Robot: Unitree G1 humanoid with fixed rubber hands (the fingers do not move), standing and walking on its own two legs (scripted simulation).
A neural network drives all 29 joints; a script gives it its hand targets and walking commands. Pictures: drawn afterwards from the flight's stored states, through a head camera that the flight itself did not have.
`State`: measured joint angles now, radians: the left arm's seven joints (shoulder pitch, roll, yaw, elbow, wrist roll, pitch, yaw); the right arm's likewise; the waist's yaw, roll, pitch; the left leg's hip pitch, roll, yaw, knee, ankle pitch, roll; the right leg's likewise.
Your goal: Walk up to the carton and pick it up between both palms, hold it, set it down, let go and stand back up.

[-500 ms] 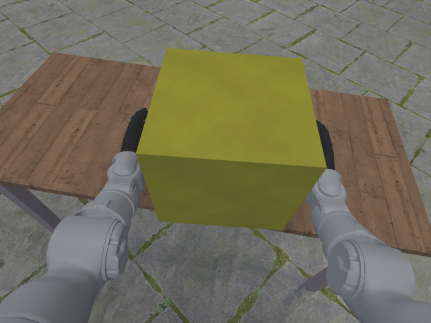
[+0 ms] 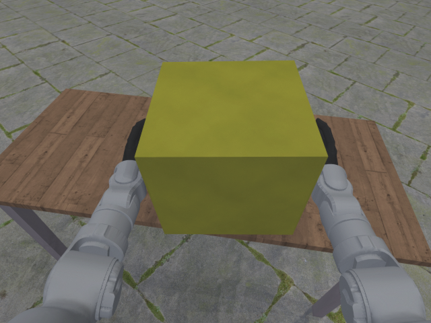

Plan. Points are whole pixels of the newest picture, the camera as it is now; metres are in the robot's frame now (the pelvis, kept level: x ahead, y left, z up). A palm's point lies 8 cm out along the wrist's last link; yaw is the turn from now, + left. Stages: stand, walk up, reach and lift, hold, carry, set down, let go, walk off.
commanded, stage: reach and lift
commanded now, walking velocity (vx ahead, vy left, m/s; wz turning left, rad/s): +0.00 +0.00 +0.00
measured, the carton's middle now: (228, 148) +0.45 -0.03 +0.08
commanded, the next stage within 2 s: hold in 1.66 s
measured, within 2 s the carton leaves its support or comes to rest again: neither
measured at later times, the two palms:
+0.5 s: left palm (114, 153) +0.37 +0.18 +0.16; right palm (332, 153) +0.35 -0.19 +0.17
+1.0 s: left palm (114, 149) +0.36 +0.17 +0.18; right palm (342, 144) +0.35 -0.20 +0.19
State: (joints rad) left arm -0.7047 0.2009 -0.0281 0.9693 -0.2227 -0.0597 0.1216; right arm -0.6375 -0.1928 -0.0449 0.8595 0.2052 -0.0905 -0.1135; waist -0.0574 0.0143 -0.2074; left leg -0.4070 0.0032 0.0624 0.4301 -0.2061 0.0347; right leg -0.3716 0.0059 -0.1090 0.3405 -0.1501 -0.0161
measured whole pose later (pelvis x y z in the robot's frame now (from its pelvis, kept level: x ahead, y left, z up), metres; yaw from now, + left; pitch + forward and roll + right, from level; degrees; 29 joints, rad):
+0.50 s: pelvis -0.03 +0.00 +0.01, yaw +0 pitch -2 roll +0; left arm -0.76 0.13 0.24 0.73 0.14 0.34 0.03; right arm -0.76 -0.12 -0.29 0.96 0.01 0.05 -0.02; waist -0.03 -0.09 -0.06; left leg -0.13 -0.01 0.08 0.29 -0.12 0.03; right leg -0.13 0.00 -0.09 0.26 -0.10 -0.02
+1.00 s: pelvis -0.02 -0.01 +0.01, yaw +0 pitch -2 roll -1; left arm -0.57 0.10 0.26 0.24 0.13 0.63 0.01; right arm -0.65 -0.18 -0.06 0.56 0.22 0.32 -0.11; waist -0.08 -0.05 -0.06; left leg -0.11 0.00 0.07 0.31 -0.15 0.03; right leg -0.10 0.01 -0.10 0.26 -0.12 -0.02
